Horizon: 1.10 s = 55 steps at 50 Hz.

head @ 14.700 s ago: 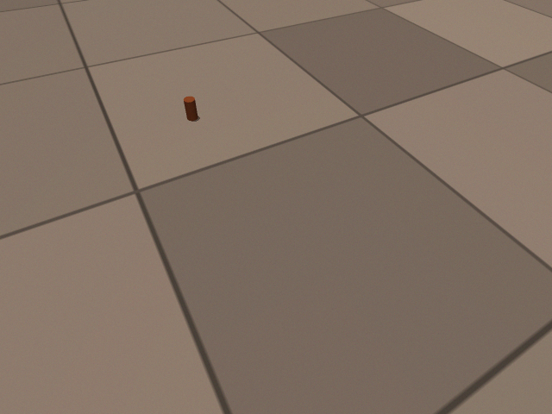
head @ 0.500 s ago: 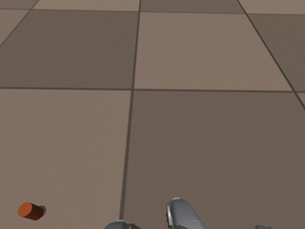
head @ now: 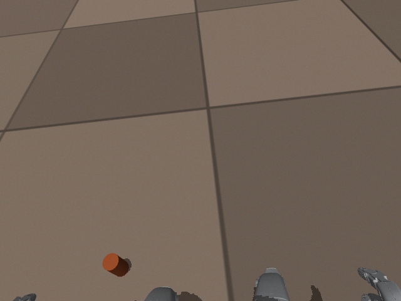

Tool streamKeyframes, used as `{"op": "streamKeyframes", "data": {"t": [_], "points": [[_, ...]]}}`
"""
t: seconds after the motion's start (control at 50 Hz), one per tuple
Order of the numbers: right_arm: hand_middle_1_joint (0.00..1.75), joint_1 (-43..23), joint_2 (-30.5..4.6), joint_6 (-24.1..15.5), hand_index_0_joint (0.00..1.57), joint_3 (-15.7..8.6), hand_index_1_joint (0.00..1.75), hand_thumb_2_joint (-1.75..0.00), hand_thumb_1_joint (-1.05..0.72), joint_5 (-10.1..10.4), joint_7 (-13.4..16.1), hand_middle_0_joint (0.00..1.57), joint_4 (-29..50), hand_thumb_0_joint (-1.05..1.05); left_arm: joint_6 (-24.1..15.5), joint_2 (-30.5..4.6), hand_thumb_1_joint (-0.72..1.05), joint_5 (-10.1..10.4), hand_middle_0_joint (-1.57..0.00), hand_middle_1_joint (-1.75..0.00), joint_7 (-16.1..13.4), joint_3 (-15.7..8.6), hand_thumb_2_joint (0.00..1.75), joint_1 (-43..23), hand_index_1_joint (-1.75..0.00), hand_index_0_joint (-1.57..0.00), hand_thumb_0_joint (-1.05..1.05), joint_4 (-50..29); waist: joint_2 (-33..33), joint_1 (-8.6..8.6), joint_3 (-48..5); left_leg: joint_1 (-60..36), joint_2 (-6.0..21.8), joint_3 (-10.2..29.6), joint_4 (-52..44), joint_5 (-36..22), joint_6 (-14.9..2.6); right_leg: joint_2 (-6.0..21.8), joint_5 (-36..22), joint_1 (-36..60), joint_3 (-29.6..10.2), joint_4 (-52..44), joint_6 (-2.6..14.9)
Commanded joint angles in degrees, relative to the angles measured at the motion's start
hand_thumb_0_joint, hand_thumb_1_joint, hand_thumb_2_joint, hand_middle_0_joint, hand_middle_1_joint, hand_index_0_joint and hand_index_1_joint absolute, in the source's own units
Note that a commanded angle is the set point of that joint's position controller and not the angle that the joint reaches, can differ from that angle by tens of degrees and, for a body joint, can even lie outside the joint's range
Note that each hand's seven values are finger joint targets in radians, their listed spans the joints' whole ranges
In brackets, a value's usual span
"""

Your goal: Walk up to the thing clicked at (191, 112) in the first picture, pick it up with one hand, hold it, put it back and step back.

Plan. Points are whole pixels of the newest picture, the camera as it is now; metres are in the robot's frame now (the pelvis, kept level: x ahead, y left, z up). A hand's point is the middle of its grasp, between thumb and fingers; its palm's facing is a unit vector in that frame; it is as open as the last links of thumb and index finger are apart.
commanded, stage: walk up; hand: left
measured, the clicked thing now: (116, 265) +0.33 +0.43 -0.65
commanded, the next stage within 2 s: none
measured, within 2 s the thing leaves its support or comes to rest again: neither
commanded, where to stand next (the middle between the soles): -0.08 +0.27 m, yaw -11 degrees
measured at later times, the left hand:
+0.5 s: hand out of the picture -0.03 +0.48 -0.10, palm faces -0.14 -0.83 -0.54, open 7.4 cm
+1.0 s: hand out of the picture -0.10 +0.64 -0.12, palm faces -0.19 -0.90 -0.38, open 7.4 cm
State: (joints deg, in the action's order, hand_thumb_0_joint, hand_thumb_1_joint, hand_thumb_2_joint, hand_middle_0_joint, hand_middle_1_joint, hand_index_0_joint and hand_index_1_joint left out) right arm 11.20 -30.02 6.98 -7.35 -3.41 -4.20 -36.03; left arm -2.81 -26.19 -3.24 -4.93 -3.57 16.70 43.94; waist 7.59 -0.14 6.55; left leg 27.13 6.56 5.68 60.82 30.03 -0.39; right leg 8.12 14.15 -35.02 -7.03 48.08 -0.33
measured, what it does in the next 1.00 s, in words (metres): steps to the left: left foot, then right foot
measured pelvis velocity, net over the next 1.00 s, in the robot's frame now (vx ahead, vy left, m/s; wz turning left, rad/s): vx -0.20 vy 0.36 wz -0.19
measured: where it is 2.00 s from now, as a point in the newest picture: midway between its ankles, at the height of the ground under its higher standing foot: outside the picture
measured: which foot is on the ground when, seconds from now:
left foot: up 0.00-0.00, down 0.02-0.38, up 0.40-0.66, down 0.68-1.00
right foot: down 0.00-0.04, up 0.06-0.34, down 0.36-0.72, up 0.74-1.00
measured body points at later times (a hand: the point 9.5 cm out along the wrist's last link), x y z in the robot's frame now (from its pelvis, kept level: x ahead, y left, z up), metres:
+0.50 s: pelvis -0.13 +0.21 +0.02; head -0.07 +0.16 +0.46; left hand -0.02 +0.52 -0.06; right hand -0.07 -0.12 -0.11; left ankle -0.08 +0.32 -0.60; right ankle -0.08 +0.08 -0.68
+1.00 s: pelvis -0.20 +0.36 +0.04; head -0.17 +0.39 +0.48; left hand -0.09 +0.69 -0.10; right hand -0.25 +0.03 -0.06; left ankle -0.19 +0.51 -0.68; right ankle -0.20 +0.21 -0.63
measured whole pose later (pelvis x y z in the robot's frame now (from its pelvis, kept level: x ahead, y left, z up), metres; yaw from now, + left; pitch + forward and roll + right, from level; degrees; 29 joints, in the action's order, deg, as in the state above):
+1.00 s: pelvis -0.20 +0.36 +0.04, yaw -11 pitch -2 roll +0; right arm 21.0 -21.6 -2.9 -2.4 -2.4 1.4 -53.1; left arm 3.7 -27.0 -2.8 2.5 -7.1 15.0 53.9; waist -4.3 -0.4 4.5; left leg 15.7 3.9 0.1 42.5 25.2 1.6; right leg -2.0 21.8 -29.7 -5.0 63.3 0.0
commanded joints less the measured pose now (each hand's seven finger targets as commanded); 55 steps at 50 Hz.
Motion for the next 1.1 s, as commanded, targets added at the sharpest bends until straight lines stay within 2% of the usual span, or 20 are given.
{"op": "streamKeyframes", "data": {"t": [0.0, 0.04, 0.06, 0.08, 0.14, 0.26, 0.32, 0.34, 0.36, 0.38, 0.4, 0.46, 0.6, 0.66, 0.68, 0.72, 0.74, 0.8, 0.98, 1.08], "points": [[0.30, 13.35, -7.05, -1.91, 0.20, -3.87, 0.30, -0.90, -0.90, -0.09, 0.49, 0.20, -0.51, 0.00, 0.28, -18.12, 0.90, 0.95, -0.20, -0.30, -1.51, -6.18, 0.90, -0.30, -0.30, -0.20, 0.00, -2.18, -15.63, -4.12, -10.65, -13.19, -5.20, -7.69, -20.66, -1.47, -1.59, 0.50, 8.12, 0.52, -2.59, -6.15, 6.70], [0.30, 10.93, -17.16, -3.02, 0.20, -5.43, 0.30, -0.90, -0.90, -0.96, 1.66, 0.20, 0.93, 0.00, 0.29, -9.89, 0.90, 2.17, -0.20, -0.30, -3.04, -3.86, 0.90, -3.96, -0.30, -0.20, 0.00, -3.11, 12.91, -7.09, -5.65, -8.03, 11.86, 22.34, -35.50, -11.24, -9.43, -15.78, 22.21, -15.35, 7.01, 21.49, 1.85], [0.30, 4.24, -20.15, -3.00, 0.20, -5.45, 0.30, -0.90, -0.90, 0.33, 2.21, 0.20, 1.58, 0.00, -0.13, -12.71, 0.90, 1.30, -0.20, -0.30, -4.01, -3.96, 0.90, -7.38, -0.30, -0.20, 0.00, -2.83, 14.94, -6.39, -3.14, 0.70, 17.47, 34.04, -41.00, -7.39, -17.21, -11.74, 22.07, -11.77, 3.98, 29.02, 2.97], [0.30, -1.36, -17.24, -3.10, 0.20, -4.57, 0.30, -0.90, -0.90, 0.26, 2.46, 0.20, 3.35, 0.00, -0.26, -14.68, 0.90, 1.64, -0.20, -0.30, -3.62, -4.30, 0.90, -7.02, -0.30, -0.20, 0.00, -1.22, 9.05, -4.81, -0.26, 8.59, 18.01, 30.65, -40.11, -2.54, -19.44, -9.31, 18.66, -6.90, 3.78, 31.48, 3.13], [0.30, -4.08, -8.31, -3.42, 0.20, -2.55, 0.30, -0.90, -0.90, -0.84, 3.37, 0.20, 3.86, 0.00, 0.36, -13.10, 0.90, 4.45, -0.20, -0.30, -2.17, -4.63, 0.90, 2.90, -0.30, -0.20, 0.00, 3.31, 0.18, -0.64, 0.36, -1.19, 5.20, 9.10, -30.19, -18.12, -9.06, -11.21, 12.05, -7.15, 3.13, 29.28, 3.23], [0.30, 2.32, -5.97, -2.95, 0.20, -1.46, 0.30, -0.90, -0.90, -1.11, 2.95, 0.20, 4.01, 0.00, 0.00, -9.53, 0.90, 4.78, -0.20, -0.30, -1.98, -3.18, 0.90, 5.85, -0.30, -0.20, 0.00, 1.94, 8.46, -2.45, -8.27, -17.19, 6.13, 5.37, -23.05, -45.97, -11.64, -8.20, 13.45, 3.12, 9.36, 4.94, 1.69], [0.30, -0.03, -3.58, -1.75, 0.20, -0.77, 0.30, -0.90, -0.90, 0.03, 2.36, 0.20, 5.60, 0.00, -0.13, -10.92, 0.90, 3.65, -0.20, -0.30, -2.48, -3.95, 0.90, 13.66, -0.30, -0.20, 0.00, 3.76, 0.29, 2.49, -10.47, -5.51, 0.94, 0.54, -15.12, -36.03, -4.53, -6.89, -4.76, 25.29, 8.01, -18.96, 3.66], [0.30, 1.68, -1.43, -1.69, 0.20, -0.31, 0.30, -0.90, -0.90, 0.64, 2.25, 0.20, 5.58, 0.00, -0.22, -14.08, 0.90, 2.67, -0.20, -0.30, -2.72, -5.00, 0.90, 13.03, -0.30, -0.20, 0.00, 2.93, -6.99, 2.36, -11.30, 5.91, -2.02, -0.78, -8.34, -24.31, -1.20, -0.88, -10.86, 35.12, -2.54, -17.17, 6.09], [0.30, 4.66, -0.46, -1.57, 0.20, -0.07, 0.30, -0.90, -0.90, 0.38, 2.36, 0.20, 5.93, 0.00, -0.18, -17.15, 0.90, 1.64, -0.20, -0.30, -2.86, -6.03, 0.90, 11.22, -0.30, -0.20, 0.00, 0.34, -17.97, 1.46, -12.60, 18.41, -5.37, -2.27, 4.47, 4.81, 2.38, 15.03, -18.30, 39.59, -22.73, -16.84, 14.06], [0.30, 4.56, -4.60, -0.69, 0.20, -1.42, 0.30, -0.90, -0.90, -0.38, 3.30, 0.20, 6.05, 0.00, 0.13, -17.91, 0.90, 1.75, -0.20, -0.30, -3.13, -5.91, 0.90, 7.34, -0.30, -0.20, 0.00, -1.62, -11.99, 1.21, -10.28, 17.75, -4.50, 4.64, 14.05, 8.11, 2.35, 21.65, -21.10, 29.58, -26.93, -18.83, 21.27], [0.30, 3.53, -6.59, -0.27, 0.20, -2.47, 0.30, -0.90, -0.90, -0.83, 3.52, 0.20, 6.58, 0.00, -0.34, -19.69, 0.90, 1.50, -0.20, -0.30, -3.79, -6.26, 0.90, 2.42, -0.30, -0.20, 0.00, -3.39, -13.92, 0.14, -10.12, 15.26, -2.13, 8.16, 20.95, 5.86, 0.63, 25.04, -14.10, 22.36, -32.68, -22.71, 23.53], [0.30, 4.22, -7.20, -0.89, 0.20, -3.71, 0.30, -0.90, -0.90, 0.22, 2.26, 0.20, 2.95, 0.00, -1.01, -14.48, 0.90, 2.02, -0.20, -0.30, -3.38, -4.93, 0.90, -2.30, -0.30, -0.20, 0.00, -3.54, -6.89, -2.45, -4.47, 8.13, -6.63, 6.31, 25.11, -3.63, 1.20, 11.37, -6.98, 9.65, -11.99, -19.55, 16.50], [0.30, 7.83, -4.13, -1.96, 0.20, -2.00, 0.30, -0.90, -0.90, 3.37, 1.46, 0.20, -1.99, 0.00, 0.28, -14.69, 0.90, -0.88, -0.20, -0.30, -0.90, -5.60, 0.90, -5.34, -0.30, -0.20, 0.00, -2.96, -25.47, -0.08, -9.23, -4.26, -5.21, -7.19, -7.20, 1.93, 2.22, 0.08, 22.23, 10.68, -0.09, -17.96, 8.76], [0.30, 17.38, -4.52, -4.16, 0.20, -2.52, 0.30, -0.90, -0.90, 2.81, 3.37, 0.20, -8.59, 0.00, 2.61, -13.09, 0.90, -0.58, -0.20, -0.30, 0.93, -5.35, 0.90, -4.83, -0.30, -0.20, 0.00, -1.50, -16.80, -3.65, -10.52, -17.23, -7.45, -11.67, -27.92, -3.59, 2.79, -3.39, 29.00, 5.57, 2.42, -2.63, 6.54], [0.30, 17.63, -6.06, -5.31, 0.20, -2.53, 0.30, -0.90, -0.90, 1.55, 4.14, 0.20, -9.56, 0.00, 3.48, -8.63, 0.90, 0.18, -0.20, -0.30, 1.18, -4.28, 0.90, -2.31, -0.30, -0.20, 0.00, -0.65, -6.73, -3.60, -5.96, -16.43, -6.52, -4.12, -31.28, 4.35, 1.63, -6.35, 28.10, -2.24, 2.78, 9.06, 5.27], [0.30, 6.19, -17.64, -6.47, 0.20, -3.08, 0.30, -0.90, -0.90, 1.82, 4.55, 0.20, -6.48, 0.00, 2.90, -7.99, 0.90, 0.70, -0.20, -0.30, 0.72, -3.75, 0.90, -9.74, -0.30, -0.20, 0.00, -2.28, 2.21, -2.95, 6.04, 1.72, 19.04, 37.77, -48.61, 25.59, -12.15, -8.73, 15.61, -15.18, -3.08, 19.92, 1.34], [0.30, -3.74, -18.46, -7.25, 0.20, -2.56, 0.30, -0.90, -0.90, 1.86, 4.83, 0.20, -5.83, 0.00, 2.14, -11.07, 0.90, 0.43, -0.20, -0.30, 1.22, -3.93, 0.90, -14.26, -0.30, -0.20, 0.00, -1.04, 1.15, -1.30, 11.01, 12.46, 22.65, 43.64, -51.89, 32.65, -16.36, -5.67, 13.74, -7.97, -3.58, 20.27, 0.58], [0.30, -3.03, -12.64, -9.98, 0.20, -0.73, 0.30, -0.90, -0.90, 0.79, 6.07, 0.20, -8.49, 0.00, 2.57, -11.69, 0.90, 2.47, -0.20, -0.30, 3.93, -5.47, 0.90, -5.08, -0.30, -0.20, 0.00, 5.54, -3.54, 2.03, 9.02, 2.63, 8.50, 17.53, -41.22, 12.40, -7.25, -7.83, 4.31, -4.81, -2.80, 18.71, 0.94], [0.30, 13.05, -12.99, -12.39, 0.20, -1.89, 0.30, -0.90, -0.90, 1.75, 8.00, 0.20, -13.85, 0.00, 4.58, -11.13, 0.90, 0.07, -0.20, -0.30, 8.17, -6.10, 0.90, -9.30, -0.30, -0.20, 0.00, 1.87, 2.14, -3.28, -0.41, -24.92, 12.27, 18.14, -38.76, 2.51, -11.95, -6.55, 9.86, -10.62, -2.22, 14.21, 0.11], [0.30, 15.91, -12.89, -12.98, 0.20, -1.54, 0.30, -0.90, -0.90, 1.93, 7.66, 0.20, -13.02, 0.00, 2.59, -9.48, 0.90, 1.25, -0.20, -0.30, 8.62, -5.04, 0.90, -12.42, -0.30, -0.20, 0.00, 0.31, 4.80, -4.13, -3.07, -29.07, 13.86, 10.36, -31.99, -27.46, -13.33, -3.84, 17.31, -5.29, 2.73, 1.69, 0.67]]}}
